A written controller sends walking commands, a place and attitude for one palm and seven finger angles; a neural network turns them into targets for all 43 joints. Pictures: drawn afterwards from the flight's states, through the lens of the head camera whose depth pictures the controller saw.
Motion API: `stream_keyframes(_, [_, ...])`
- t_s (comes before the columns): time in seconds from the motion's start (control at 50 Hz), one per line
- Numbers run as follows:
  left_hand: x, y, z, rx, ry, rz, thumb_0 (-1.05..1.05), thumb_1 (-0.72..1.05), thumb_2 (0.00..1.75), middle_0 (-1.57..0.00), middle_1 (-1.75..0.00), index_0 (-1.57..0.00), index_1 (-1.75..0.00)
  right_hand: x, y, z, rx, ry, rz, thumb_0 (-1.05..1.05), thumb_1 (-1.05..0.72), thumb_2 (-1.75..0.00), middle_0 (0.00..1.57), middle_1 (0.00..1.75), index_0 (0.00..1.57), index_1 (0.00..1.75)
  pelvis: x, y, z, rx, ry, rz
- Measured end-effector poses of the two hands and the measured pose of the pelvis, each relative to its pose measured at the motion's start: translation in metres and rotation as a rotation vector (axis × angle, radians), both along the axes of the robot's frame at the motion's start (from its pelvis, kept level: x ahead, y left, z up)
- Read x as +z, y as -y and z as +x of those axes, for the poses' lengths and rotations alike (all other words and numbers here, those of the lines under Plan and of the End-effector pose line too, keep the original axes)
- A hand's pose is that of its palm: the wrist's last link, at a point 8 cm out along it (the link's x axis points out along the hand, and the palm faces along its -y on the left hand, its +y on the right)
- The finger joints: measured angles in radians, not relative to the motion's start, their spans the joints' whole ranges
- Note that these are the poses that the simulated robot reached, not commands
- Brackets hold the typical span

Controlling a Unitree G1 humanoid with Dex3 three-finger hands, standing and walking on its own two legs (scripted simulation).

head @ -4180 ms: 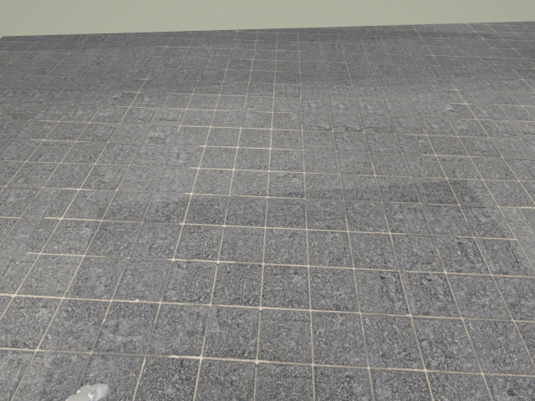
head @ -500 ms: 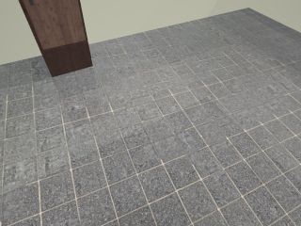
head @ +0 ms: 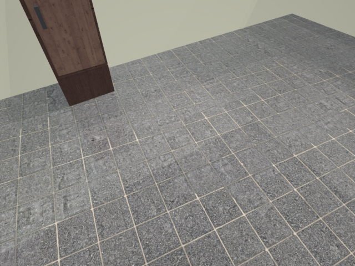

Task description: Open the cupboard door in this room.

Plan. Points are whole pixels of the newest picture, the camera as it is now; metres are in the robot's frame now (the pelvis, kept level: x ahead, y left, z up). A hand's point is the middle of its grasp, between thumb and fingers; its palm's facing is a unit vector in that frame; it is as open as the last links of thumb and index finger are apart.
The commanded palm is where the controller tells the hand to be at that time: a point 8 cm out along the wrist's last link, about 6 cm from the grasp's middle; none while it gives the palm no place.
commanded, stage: turn or walk to find it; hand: left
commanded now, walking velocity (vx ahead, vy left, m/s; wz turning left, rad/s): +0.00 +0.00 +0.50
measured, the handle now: (39, 16) +1.43 +0.92 -0.04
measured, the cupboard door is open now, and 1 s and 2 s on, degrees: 0 0 0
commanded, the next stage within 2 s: stand and wait in 0.94 s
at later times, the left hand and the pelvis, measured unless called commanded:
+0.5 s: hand out of the picture +0.06 +0.20 -0.15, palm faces +0.24 -0.93 -0.26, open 7.4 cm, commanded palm none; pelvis -0.03 -0.02 -0.01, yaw +13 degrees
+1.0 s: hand out of the picture -0.19 +0.18 -0.19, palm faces +0.51 -0.83 -0.24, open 7.4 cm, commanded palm none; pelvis -0.03 +0.03 -0.01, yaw +27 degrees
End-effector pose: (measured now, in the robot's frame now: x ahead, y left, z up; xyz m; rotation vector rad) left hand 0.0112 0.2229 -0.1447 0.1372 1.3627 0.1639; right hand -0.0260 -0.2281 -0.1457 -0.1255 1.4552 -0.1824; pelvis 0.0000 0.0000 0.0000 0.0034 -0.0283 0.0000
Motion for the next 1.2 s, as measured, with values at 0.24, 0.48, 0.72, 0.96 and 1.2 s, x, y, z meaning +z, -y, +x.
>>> stream_keyframes(0.24, [-0.014, -0.034, 0.004, 0.068, 0.051, 0.028, 0.01, 0.91, 0.9, -0.2, -0.3, -0.2, -0.3, -0.004, -0.01, 0.005, 0.046, 0.012, -0.023, 0.01, -0.91, -0.9, 0.2, 0.3, 0.2, 0.3, -0.014, -0.014, -0.011, 0.08, -0.019, -0.013])
stream_keyframes(0.48, [0.031, -0.027, 0.034, 0.13, 0.292, 0.103, 0.01, 0.91, 0.9, -0.2, -0.3, -0.2, -0.3, 0.002, 0.019, 0.077, 0.217, 0.174, -0.009, 0.01, -0.91, -0.9, 0.2, 0.3, 0.2, 0.3, -0.004, 0.013, -0.031, 0.216, -0.042, -0.022])
stream_keyframes(0.72, [0.032, 0.001, -0.07, 0.292, 0.168, 0.128, 0.01, 0.91, 0.9, -0.21, -0.3, -0.2, -0.3, 0.011, 0.045, 0.135, 0.385, 0.217, -0.019, 0.01, -0.91, -0.9, 0.19, 0.3, 0.2, 0.3, 0.002, 0.031, -0.037, 0.36, -0.012, 0.017])
stream_keyframes(0.96, [-0.004, 0.009, -0.217, 0.547, -0.16, 0.0, 0.01, 0.91, 0.9, -0.21, -0.3, -0.2, -0.3, 0.016, -0.075, 0.212, 0.652, 0.286, -0.006, 0.01, -0.91, -0.9, 0.19, 0.3, 0.2, 0.3, -0.012, -0.025, -0.033, 0.48, -0.029, -0.016])
stream_keyframes(1.2, [0.0, -0.05, -0.164, 0.564, -0.02, 0.024, 0.01, 0.91, 0.9, -0.2, -0.3, -0.2, -0.3, 0.027, -0.142, 0.203, 0.659, 0.314, 0.056, 0.0, -0.91, -0.9, 0.2, 0.3, 0.2, 0.3, 0.002, -0.056, -0.027, 0.519, 0.005, -0.019])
